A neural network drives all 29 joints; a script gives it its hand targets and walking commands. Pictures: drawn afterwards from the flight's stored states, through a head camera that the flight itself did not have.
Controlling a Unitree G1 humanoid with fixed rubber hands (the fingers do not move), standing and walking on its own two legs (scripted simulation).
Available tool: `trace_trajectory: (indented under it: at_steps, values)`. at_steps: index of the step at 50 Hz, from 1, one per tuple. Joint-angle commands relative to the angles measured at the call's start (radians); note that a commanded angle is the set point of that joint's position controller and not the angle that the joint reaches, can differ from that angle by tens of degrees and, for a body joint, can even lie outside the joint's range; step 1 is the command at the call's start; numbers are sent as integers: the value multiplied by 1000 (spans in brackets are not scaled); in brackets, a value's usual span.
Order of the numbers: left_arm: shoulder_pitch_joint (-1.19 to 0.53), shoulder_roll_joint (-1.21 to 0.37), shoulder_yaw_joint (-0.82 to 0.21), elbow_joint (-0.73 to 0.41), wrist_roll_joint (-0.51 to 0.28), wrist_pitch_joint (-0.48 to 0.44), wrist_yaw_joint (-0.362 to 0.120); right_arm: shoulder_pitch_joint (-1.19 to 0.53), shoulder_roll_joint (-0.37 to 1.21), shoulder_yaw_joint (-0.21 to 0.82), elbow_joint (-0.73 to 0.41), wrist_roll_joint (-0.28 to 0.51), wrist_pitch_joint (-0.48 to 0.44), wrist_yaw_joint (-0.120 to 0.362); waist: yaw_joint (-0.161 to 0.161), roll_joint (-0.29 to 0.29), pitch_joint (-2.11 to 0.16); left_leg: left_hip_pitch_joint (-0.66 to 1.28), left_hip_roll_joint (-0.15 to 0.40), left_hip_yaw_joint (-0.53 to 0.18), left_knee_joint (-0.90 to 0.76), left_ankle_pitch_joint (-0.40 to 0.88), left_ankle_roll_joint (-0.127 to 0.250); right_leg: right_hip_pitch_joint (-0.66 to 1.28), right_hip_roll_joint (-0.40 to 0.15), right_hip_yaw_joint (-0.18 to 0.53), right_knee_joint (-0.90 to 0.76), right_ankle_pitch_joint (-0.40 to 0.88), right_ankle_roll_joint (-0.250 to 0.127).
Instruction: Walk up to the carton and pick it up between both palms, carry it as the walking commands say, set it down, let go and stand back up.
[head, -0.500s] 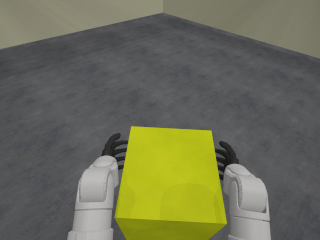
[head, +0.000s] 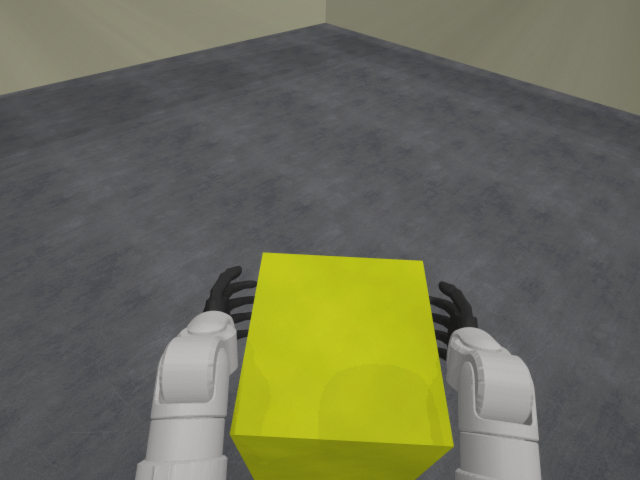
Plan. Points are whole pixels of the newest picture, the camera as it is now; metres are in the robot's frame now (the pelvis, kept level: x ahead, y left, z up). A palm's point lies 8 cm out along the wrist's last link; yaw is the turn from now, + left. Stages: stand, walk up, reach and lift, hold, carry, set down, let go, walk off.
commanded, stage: carry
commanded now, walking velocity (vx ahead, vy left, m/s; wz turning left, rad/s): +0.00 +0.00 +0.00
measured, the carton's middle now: (335, 378) +0.27 -0.01 +0.00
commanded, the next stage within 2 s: none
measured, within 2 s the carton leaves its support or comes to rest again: neither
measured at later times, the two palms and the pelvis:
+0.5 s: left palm (217, 325) +0.29 +0.14 +0.09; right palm (458, 341) +0.28 -0.15 +0.08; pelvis +0.00 +0.00 +0.00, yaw +0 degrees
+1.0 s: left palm (216, 319) +0.29 +0.14 +0.10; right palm (463, 333) +0.28 -0.15 +0.10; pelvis +0.00 +0.00 +0.00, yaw +0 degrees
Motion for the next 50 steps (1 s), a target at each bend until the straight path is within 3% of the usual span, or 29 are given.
trace_trajectory:
  at_steps: [1, 3, 7, 12, 22, 27, 32, 39, 43, 45, 46, 48, 50]
  values:
    - [-334, -925, -532, 1, -312, 15, -238, -528, 859, 609, -99, 373, -39, 212, 1, 11, -187, -49, 152, -112, -116, 215, 21, 148, -64, 64, -33, 95, -1]
    - [-330, -919, -532, 1, -313, 12, -238, -525, 859, 614, -93, 376, -37, 212, -1, -9, -186, -48, 153, -112, -117, 185, 23, 149, -67, 65, -37, 89, 0]
    - [-327, -917, -536, -22, -320, 17, -234, -510, 854, 623, -102, 379, -30, 209, 1, -19, -201, -33, 157, -117, -104, 251, 22, 149, -68, 62, -26, 123, -3]
    - [-320, -913, -534, -12, -313, 4, -233, -514, 851, 613, -102, 373, -44, 211, -2, -1, -217, -12, 155, -104, -88, 305, 18, 135, -62, 54, -17, 148, -1]
    - [-341, -922, -532, -2, -309, 8, -237, -528, 853, 609, -87, 371, -45, 213, -1, 12, -174, -57, 155, -106, -118, 187, 20, 144, -64, 60, -37, 86, 0]
    - [-338, -906, -532, -19, -311, 5, -232, -512, 855, 613, -90, 372, -43, 212, -1, -10, -187, -42, 155, -104, -106, 220, 23, 147, -66, 61, -34, 118, -1]
    - [-339, -914, -539, -20, -313, 7, -230, -529, 855, 616, -103, 377, -43, 212, -2, 15, -194, -25, 163, -110, -113, 283, 21, 128, -58, 51, -19, 104, 1]
    - [-323, -908, -535, -4, -312, 11, -233, -513, 849, 612, -84, 377, -39, 212, -5, 9, -171, -44, 163, -106, -121, 220, 24, 134, -64, 58, -32, 89, 2]
    - [-314, -910, -533, 0, -308, 1, -232, -506, 845, 607, -83, 370, -49, 210, 0, -1, -188, -28, 162, -102, -106, 296, 23, 140, -59, 51, -21, 118, 4]
    - [-331, -900, -545, -34, -327, 1, -231, -516, 848, 631, -115, 385, -52, 210, 2, -17, -209, 19, 198, -125, -94, 363, 22, 136, -45, 39, -11, 124, 8]
    - [-366, -920, -594, -98, -368, 17, -233, -552, 870, 675, -188, 428, -37, 210, -8, -5, -194, 40, 234, -158, -98, 388, 32, 96, -34, 32, 12, 99, 8]
    - [-377, -915, -654, -200, -425, 68, -233, -553, 856, 726, -292, 493, 12, 204, -16, 52, -189, 73, 322, -237, -112, 419, 81, 19, -11, -1, 68, -11, 10]
    - [-335, -905, -692, -197, -434, 133, -233, -491, 839, 741, -276, 512, 75, 201, -28, 142, -155, 81, 420, -330, -112, 549, 143, -94, 5, -9, 171, -191, -12]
